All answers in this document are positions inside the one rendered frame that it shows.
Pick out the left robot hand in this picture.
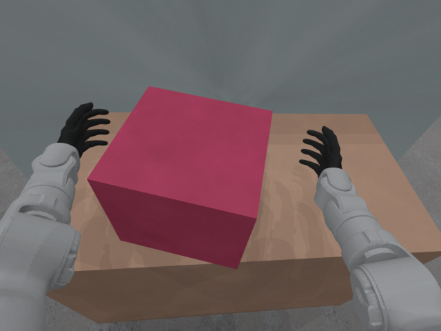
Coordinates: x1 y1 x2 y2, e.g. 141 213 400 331
57 102 110 158

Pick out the left robot upper arm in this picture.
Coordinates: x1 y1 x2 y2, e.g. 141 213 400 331
0 212 81 331

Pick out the right robot hand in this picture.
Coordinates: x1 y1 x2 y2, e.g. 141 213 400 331
299 126 342 178

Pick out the robot left forearm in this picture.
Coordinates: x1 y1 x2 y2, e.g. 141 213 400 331
0 143 80 245

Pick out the right robot upper arm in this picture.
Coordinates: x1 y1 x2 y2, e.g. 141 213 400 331
350 257 441 331

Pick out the pedestal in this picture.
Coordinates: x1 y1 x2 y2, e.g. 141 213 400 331
46 112 441 323

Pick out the carton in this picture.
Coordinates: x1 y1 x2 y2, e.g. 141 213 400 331
87 86 273 269

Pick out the robot right forearm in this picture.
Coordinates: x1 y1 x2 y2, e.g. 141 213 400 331
314 168 441 295

